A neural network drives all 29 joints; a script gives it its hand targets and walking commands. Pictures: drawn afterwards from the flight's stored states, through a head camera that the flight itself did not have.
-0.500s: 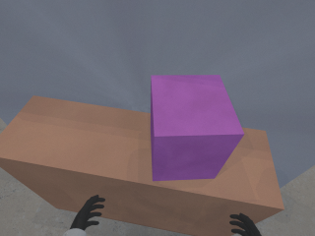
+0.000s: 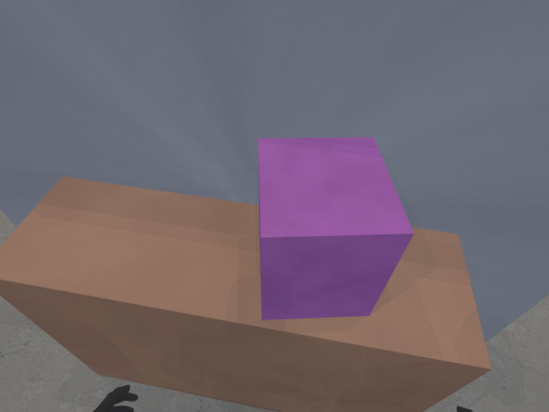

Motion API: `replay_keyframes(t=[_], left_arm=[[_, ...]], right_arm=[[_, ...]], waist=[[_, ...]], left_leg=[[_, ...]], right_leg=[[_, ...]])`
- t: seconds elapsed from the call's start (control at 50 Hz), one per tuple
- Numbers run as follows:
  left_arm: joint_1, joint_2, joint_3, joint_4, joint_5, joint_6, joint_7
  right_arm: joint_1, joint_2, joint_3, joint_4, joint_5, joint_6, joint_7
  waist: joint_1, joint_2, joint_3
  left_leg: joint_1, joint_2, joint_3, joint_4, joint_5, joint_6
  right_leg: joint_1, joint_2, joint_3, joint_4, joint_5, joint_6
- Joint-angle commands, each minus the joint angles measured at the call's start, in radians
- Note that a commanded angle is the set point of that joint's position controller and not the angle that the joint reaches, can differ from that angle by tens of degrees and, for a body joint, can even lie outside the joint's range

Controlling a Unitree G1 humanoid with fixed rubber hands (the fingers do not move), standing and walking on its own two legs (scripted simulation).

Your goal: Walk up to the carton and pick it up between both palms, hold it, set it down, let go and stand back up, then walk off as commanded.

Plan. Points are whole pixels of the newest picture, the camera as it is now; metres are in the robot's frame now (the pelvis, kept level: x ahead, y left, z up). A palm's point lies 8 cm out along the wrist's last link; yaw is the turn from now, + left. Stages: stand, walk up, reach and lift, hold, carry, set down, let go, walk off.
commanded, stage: stand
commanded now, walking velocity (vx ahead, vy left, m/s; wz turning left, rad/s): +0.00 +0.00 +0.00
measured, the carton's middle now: (316, 231) +0.43 -0.01 +0.01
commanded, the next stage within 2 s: none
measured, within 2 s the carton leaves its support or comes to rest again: neither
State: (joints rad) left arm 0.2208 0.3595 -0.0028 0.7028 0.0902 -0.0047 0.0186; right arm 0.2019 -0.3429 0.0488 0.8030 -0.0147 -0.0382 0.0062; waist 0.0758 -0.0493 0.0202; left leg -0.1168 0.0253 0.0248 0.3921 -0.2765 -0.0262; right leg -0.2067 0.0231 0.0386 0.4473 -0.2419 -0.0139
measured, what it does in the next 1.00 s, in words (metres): stands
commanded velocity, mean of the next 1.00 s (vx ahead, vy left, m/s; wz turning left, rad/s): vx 0.00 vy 0.00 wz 0.00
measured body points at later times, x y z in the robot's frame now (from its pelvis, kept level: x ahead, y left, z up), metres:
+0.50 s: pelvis +0.00 +0.00 +0.00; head +0.01 +0.02 +0.45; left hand +0.08 +0.30 -0.12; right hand +0.12 -0.28 -0.11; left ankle -0.04 +0.13 -0.74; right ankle +0.00 -0.11 -0.74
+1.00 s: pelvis -0.01 +0.00 +0.00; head -0.01 +0.02 +0.45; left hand +0.05 +0.31 -0.13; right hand +0.10 -0.28 -0.11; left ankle -0.04 +0.13 -0.74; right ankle +0.00 -0.11 -0.74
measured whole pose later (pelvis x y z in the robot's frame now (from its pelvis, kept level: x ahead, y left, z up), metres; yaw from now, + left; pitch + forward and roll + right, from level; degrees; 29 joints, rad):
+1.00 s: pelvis -0.01 +0.00 +0.00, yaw +0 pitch -1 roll +0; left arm 0.22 0.38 0.00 0.89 0.09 -0.01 0.02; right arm 0.20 -0.34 0.05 0.93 -0.01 -0.03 0.01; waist 0.08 -0.05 0.01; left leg -0.12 0.03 0.02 0.39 -0.26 -0.03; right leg -0.20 0.02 0.04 0.42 -0.21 -0.01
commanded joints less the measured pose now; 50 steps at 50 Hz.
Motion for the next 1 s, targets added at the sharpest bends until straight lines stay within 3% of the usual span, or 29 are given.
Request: replay_keyframes(t=[0.0, 0.16, 0.3, 0.34, 0.36, 0.42, 0.48, 0.58, 0.98], left_arm=[[-0.028, 0.198, 0.065, 0.065, -0.080, -0.044, -0.012], [-0.031, 0.207, 0.063, 0.129, -0.085, -0.044, -0.008], [-0.033, 0.218, 0.058, 0.166, -0.084, -0.042, -0.005], [-0.026, 0.206, 0.057, 0.170, -0.085, -0.042, -0.008], [-0.030, 0.210, 0.055, 0.174, -0.087, -0.044, -0.007], [-0.032, 0.220, 0.057, 0.185, -0.089, -0.044, -0.007], [-0.027, 0.218, 0.060, 0.189, -0.089, -0.041, -0.007], [-0.034, 0.210, 0.054, 0.198, -0.089, -0.043, -0.008], [-0.018, 0.212, 0.052, 0.240, -0.096, -0.043, -0.013]], right_arm=[[-0.016, -0.202, -0.092, -0.047, -0.017, 0.002, -0.013], [-0.014, -0.202, -0.088, -0.015, -0.008, 0.008, -0.015], [-0.024, -0.212, -0.083, 0.008, -0.010, 0.011, -0.016], [-0.024, -0.212, -0.086, 0.014, -0.007, 0.007, -0.018], [-0.015, -0.211, -0.081, 0.025, -0.009, 0.008, -0.020], [-0.012, -0.209, -0.082, 0.027, -0.004, 0.011, -0.019], [-0.022, -0.210, -0.081, 0.040, -0.007, 0.010, -0.021], [-0.034, -0.212, -0.080, 0.049, -0.008, 0.008, -0.021], [-0.029, -0.211, -0.074, 0.087, 0.000, 0.006, -0.019]], waist=[[-0.059, 0.061, -0.116], [-0.062, 0.083, -0.134], [-0.065, 0.062, -0.107], [-0.062, 0.087, -0.119], [-0.058, 0.065, -0.114], [-0.073, 0.101, -0.125], [-0.058, 0.095, -0.122], [-0.064, 0.095, -0.116], [-0.064, 0.109, -0.073]], left_leg=[[-0.020, 0.072, -0.086, 0.002, 0.249, 0.060], [0.016, 0.078, -0.085, 0.010, 0.277, 0.059], [0.000, 0.083, -0.082, -0.002, 0.276, 0.061], [0.014, 0.087, -0.089, 0.003, 0.289, 0.061], [0.006, 0.085, -0.086, -0.002, 0.285, 0.062], [0.020, 0.081, -0.084, 0.002, 0.276, 0.060], [0.014, 0.088, -0.089, -0.013, 0.296, 0.062], [0.017, 0.095, -0.086, -0.014, 0.312, 0.061], [0.014, 0.099, -0.098, -0.044, 0.203, 0.064]], right_leg=[[0.125, -0.127, 0.085, -0.050, 0.305, -0.018], [0.137, -0.134, 0.093, -0.069, 0.333, -0.018], [0.126, -0.133, 0.088, -0.072, 0.343, -0.019], [0.132, -0.138, 0.088, -0.074, 0.348, -0.023], [0.133, -0.137, 0.093, -0.076, 0.347, -0.022], [0.131, -0.140, 0.101, -0.080, 0.348, -0.022], [0.141, -0.134, 0.087, -0.074, 0.346, -0.027], [0.131, -0.134, 0.083, -0.073, 0.381, -0.024], [0.091, -0.135, 0.102, -0.119, 0.263, -0.028]])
